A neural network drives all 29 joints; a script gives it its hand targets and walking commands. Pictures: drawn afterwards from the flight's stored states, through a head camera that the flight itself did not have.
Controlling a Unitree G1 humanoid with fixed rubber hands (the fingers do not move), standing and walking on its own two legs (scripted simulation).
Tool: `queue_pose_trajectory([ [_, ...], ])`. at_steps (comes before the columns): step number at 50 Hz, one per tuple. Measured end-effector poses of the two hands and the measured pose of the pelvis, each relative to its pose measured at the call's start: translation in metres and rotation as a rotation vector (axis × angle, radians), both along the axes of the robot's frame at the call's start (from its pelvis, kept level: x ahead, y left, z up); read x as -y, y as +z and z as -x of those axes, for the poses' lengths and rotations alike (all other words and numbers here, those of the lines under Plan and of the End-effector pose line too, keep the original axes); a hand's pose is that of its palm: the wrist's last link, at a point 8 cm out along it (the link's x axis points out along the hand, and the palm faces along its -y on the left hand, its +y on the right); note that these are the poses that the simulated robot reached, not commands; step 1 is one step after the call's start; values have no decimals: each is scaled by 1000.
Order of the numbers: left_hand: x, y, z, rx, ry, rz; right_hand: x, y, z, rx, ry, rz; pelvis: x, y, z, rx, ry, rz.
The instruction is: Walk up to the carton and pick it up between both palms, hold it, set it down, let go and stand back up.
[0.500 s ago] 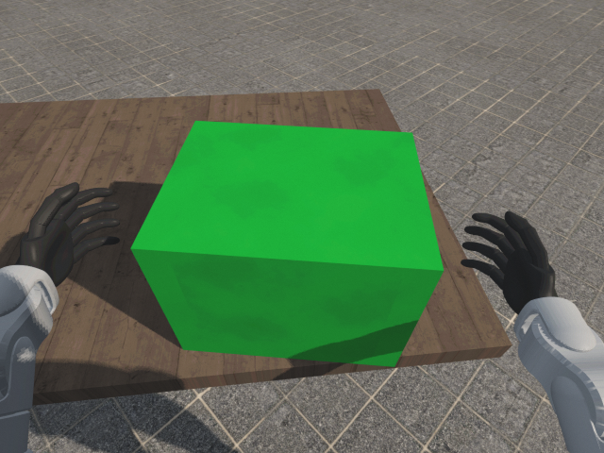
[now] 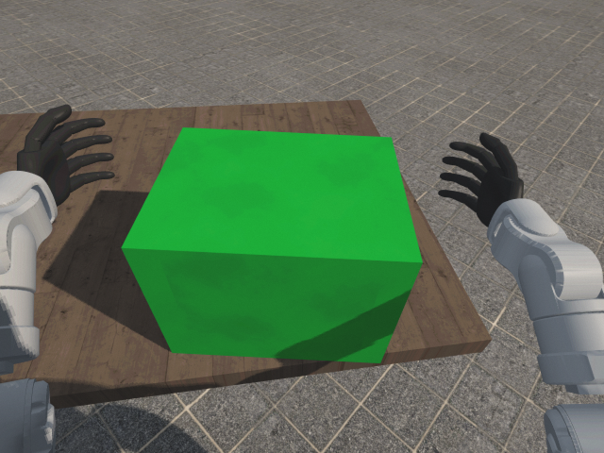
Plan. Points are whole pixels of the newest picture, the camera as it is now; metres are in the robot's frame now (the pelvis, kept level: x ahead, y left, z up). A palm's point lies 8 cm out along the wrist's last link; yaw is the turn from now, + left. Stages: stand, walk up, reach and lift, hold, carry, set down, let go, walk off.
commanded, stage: reach and lift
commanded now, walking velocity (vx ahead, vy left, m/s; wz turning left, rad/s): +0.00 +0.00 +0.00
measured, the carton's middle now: (281, 245) +0.40 +0.01 +0.08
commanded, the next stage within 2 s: none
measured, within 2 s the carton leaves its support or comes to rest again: neither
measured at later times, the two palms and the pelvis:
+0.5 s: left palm (71, 150) +0.44 +0.24 +0.23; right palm (485, 168) +0.38 -0.24 +0.21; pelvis -0.01 +0.00 +0.00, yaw +1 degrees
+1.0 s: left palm (101, 215) +0.43 +0.24 +0.13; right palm (442, 229) +0.38 -0.22 +0.11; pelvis +0.00 +0.00 +0.00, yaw +2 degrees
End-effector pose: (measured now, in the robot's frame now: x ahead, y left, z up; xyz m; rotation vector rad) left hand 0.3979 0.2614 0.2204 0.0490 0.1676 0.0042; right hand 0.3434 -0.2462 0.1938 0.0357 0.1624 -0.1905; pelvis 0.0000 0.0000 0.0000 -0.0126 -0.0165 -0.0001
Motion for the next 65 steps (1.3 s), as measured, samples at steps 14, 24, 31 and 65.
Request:
queue_pose_trajectory([
  [14,12,31,-25,-7,-19,25,4,27,-23,2,-19,-3,-2,0,4,-7,10,0],
  [24,17,12,-39,-42,-26,15,-3,23,-40,-44,-14,-1,-3,0,6,-11,14,2],
  [31,17,-24,-34,-61,-19,-12,-3,-20,-37,-74,-27,-15,-3,-1,6,-8,24,5],
  [65,39,-84,-32,-62,-26,-35,-35,-77,-43,-58,-23,27,-2,-3,2,-42,15,7],
])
